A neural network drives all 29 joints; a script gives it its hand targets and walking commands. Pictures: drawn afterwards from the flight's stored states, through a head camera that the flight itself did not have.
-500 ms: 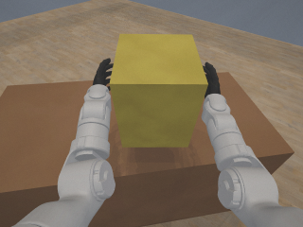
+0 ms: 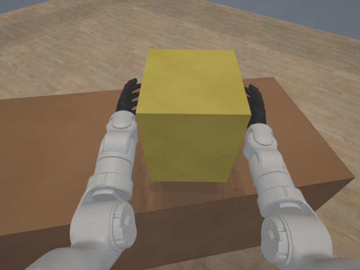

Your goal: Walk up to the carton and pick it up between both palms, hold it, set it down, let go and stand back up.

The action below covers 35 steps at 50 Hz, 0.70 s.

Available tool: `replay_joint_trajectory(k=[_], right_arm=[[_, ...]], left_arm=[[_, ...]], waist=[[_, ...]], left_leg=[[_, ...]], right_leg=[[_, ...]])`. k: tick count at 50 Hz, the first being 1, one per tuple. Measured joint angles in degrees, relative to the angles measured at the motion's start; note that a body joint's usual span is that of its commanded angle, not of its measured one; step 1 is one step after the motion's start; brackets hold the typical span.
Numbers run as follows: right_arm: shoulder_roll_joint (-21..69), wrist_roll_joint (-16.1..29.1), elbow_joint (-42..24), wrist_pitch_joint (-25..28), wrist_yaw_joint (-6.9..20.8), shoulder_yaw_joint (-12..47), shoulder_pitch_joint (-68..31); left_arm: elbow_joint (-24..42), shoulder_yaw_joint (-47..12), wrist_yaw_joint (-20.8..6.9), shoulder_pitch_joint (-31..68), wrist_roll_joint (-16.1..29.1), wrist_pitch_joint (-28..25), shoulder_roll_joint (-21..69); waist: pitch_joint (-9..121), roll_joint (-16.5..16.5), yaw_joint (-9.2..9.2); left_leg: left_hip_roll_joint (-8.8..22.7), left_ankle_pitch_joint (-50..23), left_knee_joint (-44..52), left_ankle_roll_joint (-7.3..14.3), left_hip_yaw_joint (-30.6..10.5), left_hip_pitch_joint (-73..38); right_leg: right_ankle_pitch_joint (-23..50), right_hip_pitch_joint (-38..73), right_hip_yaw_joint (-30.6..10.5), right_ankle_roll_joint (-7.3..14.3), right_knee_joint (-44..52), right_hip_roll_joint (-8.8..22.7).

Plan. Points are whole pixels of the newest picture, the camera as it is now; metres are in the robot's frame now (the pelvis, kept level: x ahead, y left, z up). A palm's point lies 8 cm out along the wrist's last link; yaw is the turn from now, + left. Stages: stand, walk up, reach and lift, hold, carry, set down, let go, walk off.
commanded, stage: set down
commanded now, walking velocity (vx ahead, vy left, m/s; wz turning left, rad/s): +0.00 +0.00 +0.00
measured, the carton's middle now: (189, 119) +0.43 -0.01 +0.10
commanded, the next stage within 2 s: none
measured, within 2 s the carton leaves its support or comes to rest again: rests again in 1.06 s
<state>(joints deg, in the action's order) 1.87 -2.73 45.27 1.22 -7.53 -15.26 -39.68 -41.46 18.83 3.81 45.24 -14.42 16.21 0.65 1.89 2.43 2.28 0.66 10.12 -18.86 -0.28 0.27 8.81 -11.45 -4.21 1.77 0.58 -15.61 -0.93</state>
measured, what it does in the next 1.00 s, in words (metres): stands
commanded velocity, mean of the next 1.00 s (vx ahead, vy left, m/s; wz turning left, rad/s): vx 0.00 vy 0.00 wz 0.00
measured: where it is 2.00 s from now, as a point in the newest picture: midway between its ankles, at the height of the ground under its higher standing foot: outside the picture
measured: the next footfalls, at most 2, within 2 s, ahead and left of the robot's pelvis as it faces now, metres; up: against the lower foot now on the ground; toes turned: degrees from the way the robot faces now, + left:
none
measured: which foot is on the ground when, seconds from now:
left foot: down 0.00-1.00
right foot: down 0.00-1.00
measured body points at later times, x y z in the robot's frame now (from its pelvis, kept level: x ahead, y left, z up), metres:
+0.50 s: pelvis -0.01 +0.00 +0.00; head +0.02 +0.04 +0.45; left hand +0.43 +0.16 +0.09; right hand +0.41 -0.13 +0.11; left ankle +0.00 +0.12 -0.75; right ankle -0.04 -0.11 -0.75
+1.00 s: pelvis +0.00 +0.00 +0.00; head +0.06 +0.01 +0.44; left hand +0.44 +0.15 +0.05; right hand +0.42 -0.15 +0.06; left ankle +0.00 +0.12 -0.75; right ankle -0.04 -0.10 -0.75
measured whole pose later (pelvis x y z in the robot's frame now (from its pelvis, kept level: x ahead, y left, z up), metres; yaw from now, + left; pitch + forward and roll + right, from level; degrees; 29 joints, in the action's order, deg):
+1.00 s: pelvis +0.00 +0.00 +0.00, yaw -2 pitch +12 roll +0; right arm 7.8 -23.3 51.3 11.4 -4.2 -34.3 -42.3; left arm -63.4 26.4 3.1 50.2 -16.5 -3.0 -1.2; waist 5.5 1.0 -0.8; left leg 1.3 9.0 -19.2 0.0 3.2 21.8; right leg -10.8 -18.8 2.4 0.6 -18.0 -0.5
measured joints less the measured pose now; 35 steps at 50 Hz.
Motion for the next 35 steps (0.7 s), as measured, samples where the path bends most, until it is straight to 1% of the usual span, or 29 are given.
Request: replay_joint_trajectory(k=[4,7,10,13,17,20,23,27,31,35], right_arm=[[0.13,-1.18,1.32,-0.76,0.0,-0.84,-1.24],[1.0,-2.89,2.5,-1.39,0.13,-2.34,-2.03],[2.14,-5.38,2.59,-0.9,0.32,-3.95,-1.91],[3.31,-8.05,2.6,0.79,1.05,-6.52,-1.74],[4.51,-11.86,4.28,2.73,2.42,-11.67,-3.15],[5.25,-14.28,5.14,3.84,3.02,-14.59,-3.92],[5.7,-15.23,5.88,5.18,3.1,-16.32,-4.39],[5.54,-15.6,6.41,6.02,3.4,-17.36,-4.45],[5.13,-15.61,7.07,5.74,3.74,-17.76,-4.1],[5.12,-16.16,6.19,5.62,4.0,-17.81,-3.24]], left_arm=[[-2.85,3.32,-1.17,1.51,-2.76,-1.09,0.4],[-4.8,5.89,-2.18,1.96,-4.25,-1.59,0.39],[-5.91,6.59,-2.56,1.5,-3.97,-2.93,0.11],[-6.76,6.16,-2.46,1.0,-2.88,-4.87,-0.19],[-9.84,5.98,-1.81,2.14,-2.05,-6.87,-0.83],[-11.09,5.11,-1.41,2.66,-1.62,-7.67,-1.42],[-11.88,4.17,-1.33,3.24,-1.57,-8.36,-2.04],[-13.23,4.54,-1.17,4.02,-2.55,-9.29,-1.85],[-14.62,5.25,-0.82,4.23,-3.51,-9.4,-1.35],[-15.87,6.23,-0.67,4.4,-3.68,-10.42,-0.82]], waist=[[-0.63,-0.37,-0.22],[-1.45,-0.39,-0.68],[-1.78,-0.16,-1.01],[-1.19,0.35,-1.52],[-0.56,1.15,-2.18],[0.26,1.64,-2.13],[0.82,1.98,-1.92],[1.0,1.86,-2.06],[1.18,0.97,-2.2],[1.33,-0.19,-2.6]], left_leg=[[-0.1,-0.38,1.0,0.18,0.65,-1.5],[-0.17,-0.81,1.8,0.27,1.2,-2.35],[-0.2,-1.22,2.03,0.27,1.18,-1.8],[-0.22,-1.58,1.85,0.21,1.01,0.11],[-0.13,-2.01,1.68,0.12,0.84,2.37],[0.08,-2.1,1.38,0.01,0.67,4.09],[0.31,-1.98,0.99,-0.09,0.74,5.35],[0.53,-1.66,0.69,-0.04,1.33,5.92],[0.67,-1.32,0.49,0.06,1.88,6.27],[0.72,-1.16,0.42,0.17,2.38,7.17]], right_leg=[[0.02,0.78,-0.44,-0.13,-0.1,0.19],[0.04,1.0,-0.81,-0.15,-0.32,0.32],[0.28,0.38,-0.63,-0.16,-0.33,0.39],[0.49,-1.5,-0.26,-0.07,-0.62,0.45],[0.93,-3.54,0.14,0.1,-0.53,0.41],[1.4,-4.77,0.48,0.17,0.06,0.23],[1.69,-5.75,0.58,0.2,0.34,0.07],[1.72,-6.37,0.25,0.22,0.34,-0.05],[1.63,-6.82,-0.05,0.13,0.3,-0.08],[1.47,-8.03,-0.29,0.04,-0.12,-0.03]])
